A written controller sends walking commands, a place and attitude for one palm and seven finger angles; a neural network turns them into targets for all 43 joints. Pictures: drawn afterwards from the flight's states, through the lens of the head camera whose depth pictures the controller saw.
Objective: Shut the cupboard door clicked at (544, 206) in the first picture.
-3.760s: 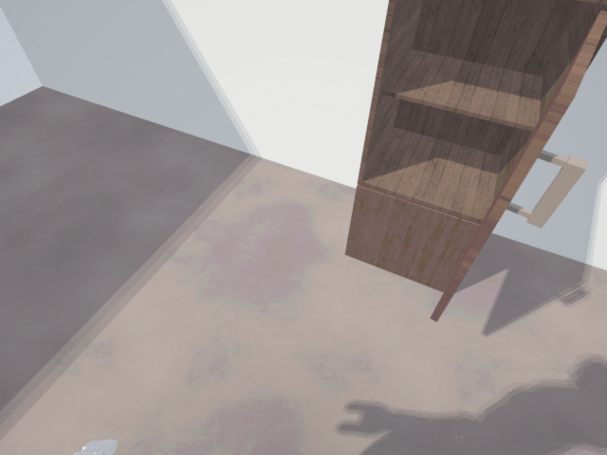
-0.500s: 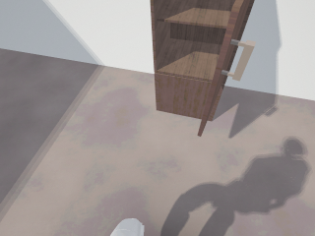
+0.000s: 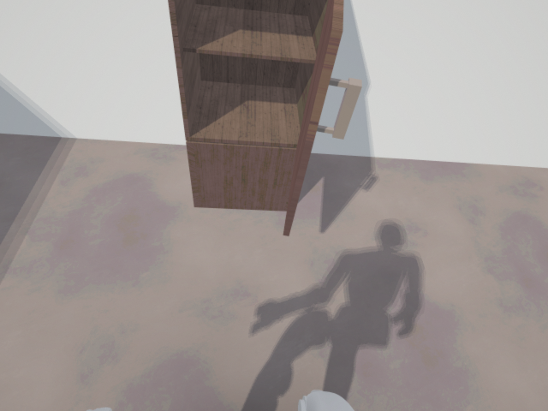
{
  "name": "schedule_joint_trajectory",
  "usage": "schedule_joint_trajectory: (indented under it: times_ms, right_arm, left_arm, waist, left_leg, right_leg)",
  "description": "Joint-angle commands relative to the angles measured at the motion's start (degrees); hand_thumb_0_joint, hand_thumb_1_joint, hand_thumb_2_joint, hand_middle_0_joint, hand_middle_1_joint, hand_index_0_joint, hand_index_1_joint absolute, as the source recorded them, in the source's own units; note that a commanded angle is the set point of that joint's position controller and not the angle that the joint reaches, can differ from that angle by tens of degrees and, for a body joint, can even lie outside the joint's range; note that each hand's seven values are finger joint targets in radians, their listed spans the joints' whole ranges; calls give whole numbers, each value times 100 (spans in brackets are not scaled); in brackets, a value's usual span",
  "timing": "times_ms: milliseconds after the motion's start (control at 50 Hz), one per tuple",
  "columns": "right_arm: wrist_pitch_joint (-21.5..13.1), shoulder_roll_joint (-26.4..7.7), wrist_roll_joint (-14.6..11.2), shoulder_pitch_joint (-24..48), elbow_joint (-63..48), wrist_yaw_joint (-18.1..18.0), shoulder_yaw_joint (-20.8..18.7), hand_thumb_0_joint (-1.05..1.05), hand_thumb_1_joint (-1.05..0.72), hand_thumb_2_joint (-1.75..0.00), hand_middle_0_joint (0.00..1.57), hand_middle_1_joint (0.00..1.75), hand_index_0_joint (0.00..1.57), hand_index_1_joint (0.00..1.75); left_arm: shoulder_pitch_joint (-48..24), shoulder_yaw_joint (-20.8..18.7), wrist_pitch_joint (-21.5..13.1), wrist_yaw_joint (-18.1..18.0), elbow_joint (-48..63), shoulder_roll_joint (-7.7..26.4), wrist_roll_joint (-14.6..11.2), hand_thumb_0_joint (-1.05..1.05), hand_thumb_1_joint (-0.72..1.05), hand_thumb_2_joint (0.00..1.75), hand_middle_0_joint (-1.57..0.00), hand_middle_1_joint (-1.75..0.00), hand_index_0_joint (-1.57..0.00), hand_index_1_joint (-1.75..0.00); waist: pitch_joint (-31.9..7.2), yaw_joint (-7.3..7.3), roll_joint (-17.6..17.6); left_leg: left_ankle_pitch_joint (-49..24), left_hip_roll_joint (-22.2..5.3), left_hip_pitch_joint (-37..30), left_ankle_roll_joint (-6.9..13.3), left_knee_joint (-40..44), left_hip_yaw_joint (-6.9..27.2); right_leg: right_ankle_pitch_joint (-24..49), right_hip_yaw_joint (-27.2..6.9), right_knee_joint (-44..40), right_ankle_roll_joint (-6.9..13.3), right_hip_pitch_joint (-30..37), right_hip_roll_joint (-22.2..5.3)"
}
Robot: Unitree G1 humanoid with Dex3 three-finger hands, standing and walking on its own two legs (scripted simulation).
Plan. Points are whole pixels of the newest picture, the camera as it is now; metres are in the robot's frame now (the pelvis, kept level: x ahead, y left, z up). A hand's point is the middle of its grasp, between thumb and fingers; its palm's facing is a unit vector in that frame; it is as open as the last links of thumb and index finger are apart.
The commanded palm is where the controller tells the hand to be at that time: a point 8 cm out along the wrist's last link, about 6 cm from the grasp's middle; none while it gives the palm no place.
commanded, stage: walk to a spot facing it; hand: left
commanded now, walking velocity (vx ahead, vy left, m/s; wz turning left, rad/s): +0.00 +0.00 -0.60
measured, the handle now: (335, 108) +0.67 -0.06 +0.08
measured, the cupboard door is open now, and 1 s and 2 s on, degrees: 80 80 80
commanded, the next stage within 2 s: none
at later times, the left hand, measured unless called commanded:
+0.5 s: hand (187, 393) +0.17 +0.15 -0.17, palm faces -0.33 -0.92 -0.23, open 7.4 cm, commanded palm none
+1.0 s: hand (206, 364) +0.21 +0.12 -0.18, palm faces -0.59 -0.79 -0.18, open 7.4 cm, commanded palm none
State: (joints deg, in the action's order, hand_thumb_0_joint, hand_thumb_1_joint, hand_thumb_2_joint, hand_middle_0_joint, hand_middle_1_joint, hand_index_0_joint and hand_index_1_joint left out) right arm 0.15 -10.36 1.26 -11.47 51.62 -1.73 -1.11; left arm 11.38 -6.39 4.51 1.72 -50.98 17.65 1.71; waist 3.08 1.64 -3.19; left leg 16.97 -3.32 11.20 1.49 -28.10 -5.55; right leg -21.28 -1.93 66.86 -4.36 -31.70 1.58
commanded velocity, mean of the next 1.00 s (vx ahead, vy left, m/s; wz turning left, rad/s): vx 0.00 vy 0.00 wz -0.60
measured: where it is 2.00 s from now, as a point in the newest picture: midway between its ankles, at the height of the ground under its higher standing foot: outside the picture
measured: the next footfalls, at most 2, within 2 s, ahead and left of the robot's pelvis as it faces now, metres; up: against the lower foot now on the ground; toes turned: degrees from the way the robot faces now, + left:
right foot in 0.26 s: +0.01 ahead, -0.16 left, +0.00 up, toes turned -16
left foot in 0.58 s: +0.10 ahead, +0.08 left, +0.00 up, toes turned -17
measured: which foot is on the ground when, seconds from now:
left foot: down 0.00-0.26, up 0.28-0.56, down 0.58-1.00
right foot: up 0.00-0.24, down 0.26-0.60, up 0.62-1.00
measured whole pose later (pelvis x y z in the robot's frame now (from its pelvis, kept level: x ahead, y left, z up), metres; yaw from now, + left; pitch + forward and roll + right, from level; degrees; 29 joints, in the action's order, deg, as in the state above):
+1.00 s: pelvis +0.03 +0.02 +0.00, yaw -38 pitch +1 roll -2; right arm -0.1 -9.6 1.5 -15.2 54.7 -0.8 -2.7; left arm 9.5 -5.1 5.3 1.9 -52.6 12.7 1.5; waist 4.8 -1.5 -0.6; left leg 18.5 -8.8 12.4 1.5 -31.2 -19.1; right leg -24.9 4.4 48.6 -3.5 -22.2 -2.9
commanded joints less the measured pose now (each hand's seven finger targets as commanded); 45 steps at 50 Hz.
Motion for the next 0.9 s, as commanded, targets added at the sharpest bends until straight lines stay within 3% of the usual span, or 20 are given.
schedule_joint_trajectory:
  times_ms: [0,120,160,200,220,240,260,280,340,420,480,520,540,560,580,600,640,660,700,880]
  right_arm:
    - [-134,-1179,-8,-279,-312,-75,-372,0,-90,-90,20,30,20,30]
    - [-92,-1384,21,-553,-114,-6,-490,0,-90,-90,20,30,20,30]
    - [-82,-1439,29,-483,-89,8,-523,0,-90,-90,20,30,20,30]
    - [-64,-1406,-21,-536,-74,45,-511,0,-90,-90,20,30,20,30]
    - [-39,-1121,-77,-731,-155,106,-442,0,-90,-90,20,30,20,30]
    - [-18,-753,-53,-243,-489,98,-297,0,-90,-90,20,30,20,30]
    - [40,-805,-50,146,-597,12,-304,0,-90,-90,20,30,20,30]
    - [35,-786,-59,180,-575,-10,-280,0,-90,-90,20,30,20,30]
    - [119,-849,-32,-104,-271,26,-332,0,-90,-90,20,30,20,30]
    - [133,-795,-42,-208,-285,62,-338,0,-90,-90,20,30,20,30]
    - [50,-743,-68,-326,-322,43,-320,0,-90,-90,20,30,20,30]
    - [-12,-743,-89,-682,-265,0,-316,0,-90,-90,20,30,20,30]
    - [-66,-839,-90,-984,-190,-25,-322,0,-90,-90,20,30,20,30]
    - [-139,-1323,-30,-1110,-186,-51,-387,0,-90,-90,20,30,20,30]
    - [-114,-1760,2,-1009,-315,-45,-450,0,-90,-90,20,30,20,30]
    - [-136,-1555,13,-770,-271,-88,-406,0,-90,-90,20,30,20,30]
    - [-174,-1215,20,-256,-420,-92,-294,0,-90,-90,20,30,20,30]
    - [-185,-1125,16,-142,-434,-95,-272,0,-90,-90,20,30,20,30]
    - [-194,-995,-12,-289,-354,-108,-272,0,-90,-90,20,30,20,30]
    - [-120,-1080,10,-757,8,-36,-462,0,-90,-90,20,30,20,30]
  left_arm:
    - [-355,58,-91,58,521,73,-33,0,90,90,-20,-30,-20,-30]
    - [-647,134,-153,61,594,-19,-38,0,90,90,-20,-30,-20,-30]
    - [-525,124,-211,46,559,-2,-48,0,90,90,-20,-30,-20,-30]
    - [-45,86,-324,7,393,214,-35,0,90,90,-20,-30,-20,-30]
    - [411,-1,-421,-80,266,812,6,0,90,90,-20,-30,-20,-30]
    - [821,-108,-444,-177,146,1277,-49,0,90,90,-20,-30,-20,-30]
    - [936,-103,-375,-236,117,1198,-104,0,90,90,-20,-30,-20,-30]
    - [726,-135,-390,-278,129,1139,-74,0,90,90,-20,-30,-20,-30]
    - [-269,1,-317,-268,432,716,-48,0,90,90,-20,-30,-20,-30]
    - [-410,1,-291,-218,454,805,1,0,90,90,-20,-30,-20,-30]
    - [-434,-30,-255,-191,489,829,3,0,90,90,-20,-30,-20,-30]
    - [-496,-38,-229,-193,471,767,-33,0,90,90,-20,-30,-20,-30]
    - [-577,-15,-202,-188,513,646,-76,0,90,90,-20,-30,-20,-30]
    - [-409,40,-159,-158,637,238,-123,0,90,90,-20,-30,-20,-30]
    - [-241,75,-160,-110,711,29,-98,0,90,90,-20,-30,-20,-30]
    - [-255,17,-122,-131,557,220,10,0,90,90,-20,-30,-20,-30]
    - [-253,-62,-157,-32,457,278,24,0,90,90,-20,-30,-20,-30]
    - [-145,-46,-149,3,385,165,15,0,90,90,-20,-30,-20,-30]
    - [-14,-9,-115,14,309,31,-23,0,90,90,-20,-30,-20,-30]
    - [-547,80,-101,21,461,-207,-36,0,90,90,-20,-30,-20,-30]
  waist:
    - [-79,-278,1202]
    - [-247,-461,1558]
    - [-423,-374,1580]
    - [-741,-107,1076]
    - [-1159,64,-218]
    - [-1097,273,-1334]
    - [-944,378,-630]
    - [-1034,259,-1281]
    - [-616,-196,-473]
    - [-270,-266,-523]
    - [-360,-227,-706]
    - [-495,-399,-691]
    - [-580,-553,-409]
    - [-699,-526,1068]
    - [-542,-392,2232]
    - [-433,-422,2158]
    - [-90,-155,1154]
    - [-158,-87,983]
    - [-371,-119,1223]
    - [-401,-460,1247]
  left_leg:
    - [-2146,-1436,-601,695,935,681]
    - [-3006,-1652,-721,625,505,186]
    - [-3130,-1708,-723,485,172,60]
    - [-2787,-1508,-217,10,-909,-394]
    - [-1426,-1179,1118,-372,-2145,-682]
    - [1847,-371,2468,-628,-3411,-436]
    - [1942,-426,2593,-553,-3819,371]
    - [1747,-440,2791,-572,-3924,487]
    - [828,-430,1982,-668,-3565,375]
    - [613,-207,1394,-638,-2747,230]
    - [591,0,958,-576,-1766,85]
    - [133,65,378,-551,-706,30]
    - [-274,-24,-210,-503,117,130]
    - [-163,-1164,-718,-124,1051,1505]
    - [-420,-2404,-527,413,1481,2616]
    - [-295,-2421,-53,308,1606,2692]
    - [-634,-1889,257,401,1363,1736]
    - [-1099,-1627,88,333,1247,1156]
    - [-1964,-1419,-407,308,1024,527]
    - [-2448,-1893,-969,653,810,-48]
  right_leg:
    - [-142,193,-510,-67,-321,-334]
    - [-354,664,-2006,103,553,-312]
    - [-260,702,-2704,233,963,-262]
    - [1019,736,-4159,388,2270,-252]
    - [2344,-517,-4499,787,3763,-1321]
    - [4947,-2110,-4408,1430,3943,-2556]
    - [5236,-1712,-4224,1710,3664,-2467]
    - [4831,-1858,-4243,1719,3640,-2156]
    - [3170,-1037,-4425,1446,2337,-1543]
    - [1702,-1324,-4720,1407,1359,-1398]
    - [1711,-1581,-4523,1374,1314,-1243]
    - [2005,-1614,-4116,1172,1264,-1140]
    - [1787,-1446,-3715,946,962,-874]
    - [579,-894,-2596,578,220,-120]
    - [-1291,-10,-1167,253,-330,266]
    - [-1100,-438,-268,186,-239,21]
    - [-430,-255,439,157,-239,-173]
    - [-120,-144,597,96,-257,-211]
    - [75,-19,529,5,-275,-256]
    - [-381,542,-1346,23,124,-521]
